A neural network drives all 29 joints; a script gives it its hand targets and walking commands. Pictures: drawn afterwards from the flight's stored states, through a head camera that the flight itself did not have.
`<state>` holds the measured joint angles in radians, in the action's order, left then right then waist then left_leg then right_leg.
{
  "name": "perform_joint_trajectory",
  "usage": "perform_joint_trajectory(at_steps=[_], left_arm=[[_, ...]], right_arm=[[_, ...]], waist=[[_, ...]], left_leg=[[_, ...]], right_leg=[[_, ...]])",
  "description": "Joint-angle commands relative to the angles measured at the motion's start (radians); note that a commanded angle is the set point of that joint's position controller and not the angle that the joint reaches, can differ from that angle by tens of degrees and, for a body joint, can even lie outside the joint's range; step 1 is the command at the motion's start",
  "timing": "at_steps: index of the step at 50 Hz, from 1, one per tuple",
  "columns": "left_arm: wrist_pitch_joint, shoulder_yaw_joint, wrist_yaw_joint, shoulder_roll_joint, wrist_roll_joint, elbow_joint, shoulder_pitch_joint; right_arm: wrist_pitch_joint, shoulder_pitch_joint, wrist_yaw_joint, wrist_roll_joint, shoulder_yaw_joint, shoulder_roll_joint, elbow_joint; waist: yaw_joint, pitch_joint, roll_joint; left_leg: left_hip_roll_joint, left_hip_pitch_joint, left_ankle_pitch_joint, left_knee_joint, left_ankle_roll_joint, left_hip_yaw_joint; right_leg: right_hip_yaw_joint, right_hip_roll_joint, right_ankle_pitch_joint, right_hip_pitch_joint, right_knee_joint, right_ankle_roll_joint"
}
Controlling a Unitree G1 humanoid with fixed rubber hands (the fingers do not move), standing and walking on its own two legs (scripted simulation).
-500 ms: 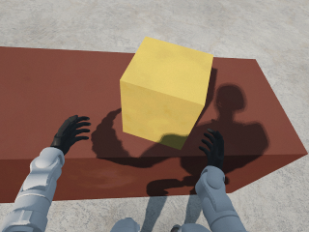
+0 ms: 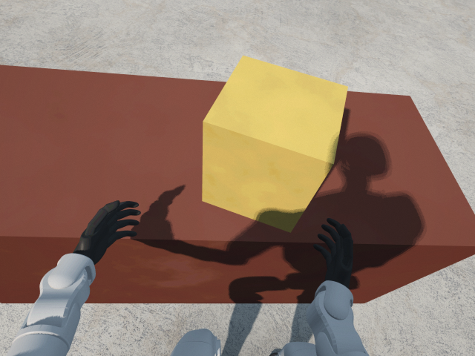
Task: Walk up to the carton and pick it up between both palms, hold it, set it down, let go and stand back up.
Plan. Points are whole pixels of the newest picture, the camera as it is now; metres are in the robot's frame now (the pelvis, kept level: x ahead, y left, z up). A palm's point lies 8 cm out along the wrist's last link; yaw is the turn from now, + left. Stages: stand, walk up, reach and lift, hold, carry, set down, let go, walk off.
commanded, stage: set down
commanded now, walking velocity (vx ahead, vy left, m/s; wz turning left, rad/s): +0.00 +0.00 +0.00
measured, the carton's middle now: (268, 149) +0.48 -0.03 +0.01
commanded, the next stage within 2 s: let go in 0.76 s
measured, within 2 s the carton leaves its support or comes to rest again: neither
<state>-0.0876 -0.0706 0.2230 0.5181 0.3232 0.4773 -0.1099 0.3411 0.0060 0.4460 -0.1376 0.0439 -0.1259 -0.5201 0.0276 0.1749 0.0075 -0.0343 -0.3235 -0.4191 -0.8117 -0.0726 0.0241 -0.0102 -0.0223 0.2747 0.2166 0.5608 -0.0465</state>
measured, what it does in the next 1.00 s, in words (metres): shifts its weight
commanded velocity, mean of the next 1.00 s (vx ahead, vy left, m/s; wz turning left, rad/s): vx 0.00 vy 0.00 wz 0.00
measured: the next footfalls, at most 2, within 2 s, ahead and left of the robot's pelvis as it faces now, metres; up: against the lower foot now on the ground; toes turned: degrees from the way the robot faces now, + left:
none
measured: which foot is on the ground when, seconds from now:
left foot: down 0.00-1.00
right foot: down 0.00-1.00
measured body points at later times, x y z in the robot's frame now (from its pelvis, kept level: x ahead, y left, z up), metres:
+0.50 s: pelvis +0.01 -0.02 +0.01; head +0.03 +0.02 +0.46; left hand +0.26 +0.23 -0.03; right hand +0.24 -0.18 -0.02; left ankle +0.02 +0.04 -0.71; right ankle +0.02 -0.19 -0.71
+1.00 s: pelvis +0.02 -0.08 +0.02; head +0.04 -0.06 +0.47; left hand +0.23 +0.17 -0.05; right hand +0.20 -0.25 -0.05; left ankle +0.02 +0.04 -0.72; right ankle +0.02 -0.19 -0.72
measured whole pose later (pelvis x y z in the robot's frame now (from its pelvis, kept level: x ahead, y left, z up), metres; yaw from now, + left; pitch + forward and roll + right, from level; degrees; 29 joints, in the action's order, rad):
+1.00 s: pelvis +0.02 -0.08 +0.02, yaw +0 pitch -6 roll -1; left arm 0.01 0.02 0.16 0.35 0.12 0.53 0.10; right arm 0.26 0.22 0.21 -0.08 0.09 0.01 -0.58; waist 0.02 0.14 0.04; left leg -0.04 -0.12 -0.30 -0.52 0.02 0.02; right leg -0.02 -0.03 0.27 0.10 0.47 0.02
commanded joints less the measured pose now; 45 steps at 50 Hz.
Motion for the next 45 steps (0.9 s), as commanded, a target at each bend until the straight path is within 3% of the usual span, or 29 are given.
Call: perform_joint_trajectory(at_steps=[1,2,9,17,20,23,30,33,34,38,45], left_arm=[[-0.046,0.074,-0.003,0.160,-0.001,-0.176,-0.174],[-0.044,0.069,-0.007,0.142,-0.014,-0.171,-0.162],[-0.048,0.071,-0.019,0.123,-0.026,-0.202,-0.103],[-0.044,0.055,-0.028,0.093,-0.022,-0.155,-0.079],[-0.034,0.041,-0.045,0.066,-0.032,-0.150,-0.063],[-0.022,0.039,-0.055,0.052,-0.040,-0.122,-0.061],[0.001,0.079,-0.063,0.019,-0.103,-0.094,-0.003],[0.012,0.096,-0.060,0.020,-0.120,-0.074,-0.009],[0.018,0.096,-0.068,0.005,-0.133,-0.084,0.001],[0.017,0.127,-0.059,0.021,-0.148,-0.080,0.024],[0.052,0.152,-0.070,0.005,-0.193,-0.091,0.069]], right_arm=[[0.067,-0.102,-0.012,0.017,-0.021,0.035,0.124],[0.072,-0.101,-0.023,0.013,-0.017,0.049,0.111],[0.101,-0.083,-0.063,0.014,-0.030,0.081,0.095],[0.057,-0.070,-0.097,0.020,-0.020,0.098,0.097],[0.026,-0.079,-0.123,0.023,-0.029,0.126,0.087],[-0.008,-0.084,-0.138,0.034,-0.035,0.137,0.089],[-0.050,-0.006,-0.169,0.037,-0.012,0.138,0.058],[-0.054,-0.002,-0.181,0.054,-0.011,0.140,0.074],[-0.056,0.005,-0.190,0.051,-0.006,0.151,0.061],[-0.050,0.066,-0.194,0.063,0.016,0.129,0.084],[-0.042,0.112,-0.229,0.062,0.026,0.166,0.066]], waist=[[-0.047,-0.305,-0.258],[-0.041,-0.312,-0.280],[-0.036,-0.321,-0.263],[-0.038,-0.288,-0.208],[-0.033,-0.264,-0.225],[-0.038,-0.245,-0.201],[-0.022,-0.221,-0.164],[-0.022,-0.214,-0.131],[-0.015,-0.215,-0.150],[-0.016,-0.226,-0.084],[-0.016,-0.218,-0.089]], left_leg=[[-0.116,0.262,0.456,0.231,0.211,-0.196],[-0.116,0.267,0.470,0.235,0.211,-0.194],[-0.116,0.290,0.553,0.250,0.225,-0.191],[-0.105,0.225,0.433,0.307,0.197,-0.171],[-0.111,0.214,0.411,0.346,0.204,-0.176],[-0.105,0.195,0.372,0.371,0.195,-0.164],[-0.062,0.202,0.411,0.363,0.170,-0.103],[-0.041,0.185,0.370,0.365,0.150,-0.067],[-0.042,0.198,0.389,0.370,0.152,-0.067],[-0.012,0.206,0.371,0.352,0.129,-0.022],[0.005,0.236,0.358,0.352,0.119,0.010]], right_leg=[[0.026,0.016,-0.032,0.073,-0.064,0.065],[0.018,0.007,-0.033,0.070,-0.063,0.069],[0.016,0.001,-0.046,0.042,-0.075,0.062],[0.027,0.007,-0.070,-0.053,-0.082,0.059],[0.019,0.002,-0.062,-0.068,-0.083,0.063],[0.025,0.007,-0.084,-0.098,-0.099,0.062],[0.033,0.010,-0.140,-0.144,-0.133,0.084],[0.041,0.019,-0.137,-0.145,-0.152,0.086],[0.037,0.014,-0.138,-0.142,-0.152,0.091],[0.053,0.035,-0.175,-0.143,-0.168,0.072],[0.050,0.045,-0.183,-0.108,-0.186,0.068]])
